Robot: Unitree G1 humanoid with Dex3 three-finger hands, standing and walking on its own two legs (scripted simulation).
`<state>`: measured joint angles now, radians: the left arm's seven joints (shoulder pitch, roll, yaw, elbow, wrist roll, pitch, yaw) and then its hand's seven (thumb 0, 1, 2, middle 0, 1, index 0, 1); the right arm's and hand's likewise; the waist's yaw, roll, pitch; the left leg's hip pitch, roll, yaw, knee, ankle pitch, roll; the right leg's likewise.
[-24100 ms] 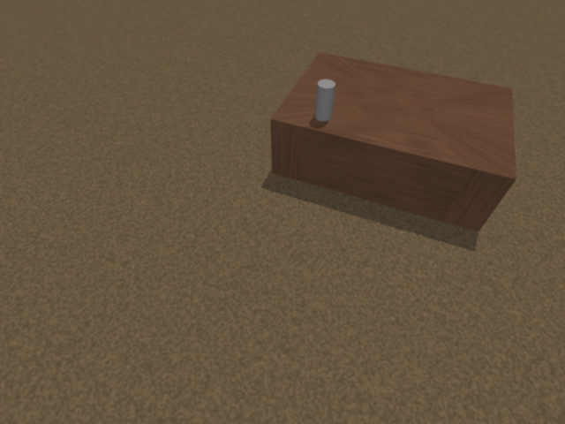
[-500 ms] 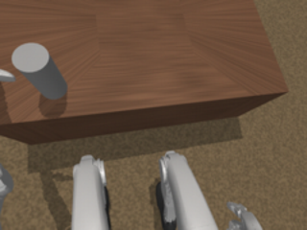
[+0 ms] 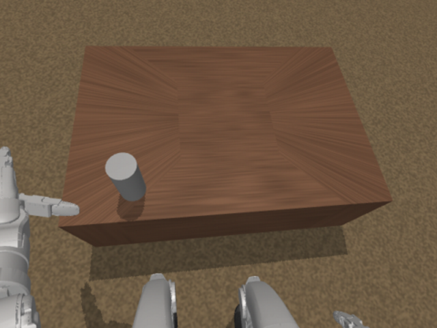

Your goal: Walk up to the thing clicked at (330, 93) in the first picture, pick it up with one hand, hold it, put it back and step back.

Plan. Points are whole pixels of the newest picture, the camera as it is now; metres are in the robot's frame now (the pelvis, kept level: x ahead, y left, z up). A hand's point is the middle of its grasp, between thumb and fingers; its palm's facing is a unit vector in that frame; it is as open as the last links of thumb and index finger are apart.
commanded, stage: home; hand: left
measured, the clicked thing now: (127, 178) +0.49 +0.20 -0.26
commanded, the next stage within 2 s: none
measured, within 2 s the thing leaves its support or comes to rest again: neither
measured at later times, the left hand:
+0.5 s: hand (95, 296) +0.19 +0.18 -0.01, palm faces +0.17 -0.95 -0.28, open 17.4 cm
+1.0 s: hand (106, 305) +0.18 +0.16 +0.00, palm faces +0.16 -0.95 -0.29, open 17.5 cm
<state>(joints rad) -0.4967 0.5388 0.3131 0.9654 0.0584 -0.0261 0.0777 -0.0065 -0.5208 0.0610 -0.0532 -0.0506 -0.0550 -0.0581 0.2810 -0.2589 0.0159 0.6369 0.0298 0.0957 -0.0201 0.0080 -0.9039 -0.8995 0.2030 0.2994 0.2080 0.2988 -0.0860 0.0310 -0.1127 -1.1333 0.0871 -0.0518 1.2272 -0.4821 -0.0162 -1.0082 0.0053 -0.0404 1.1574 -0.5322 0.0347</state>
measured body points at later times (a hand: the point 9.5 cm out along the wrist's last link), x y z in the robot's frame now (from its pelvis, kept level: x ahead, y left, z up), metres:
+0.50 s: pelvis +0.03 -0.01 +0.06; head +0.06 -0.01 +0.51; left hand +0.18 +0.23 +0.01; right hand +0.21 -0.23 -0.02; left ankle +0.05 +0.12 -0.63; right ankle +0.01 -0.15 -0.63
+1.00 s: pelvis +0.02 -0.03 +0.06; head +0.05 -0.03 +0.51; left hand +0.17 +0.21 +0.02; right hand +0.19 -0.26 -0.03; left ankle +0.05 +0.12 -0.63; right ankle +0.01 -0.15 -0.63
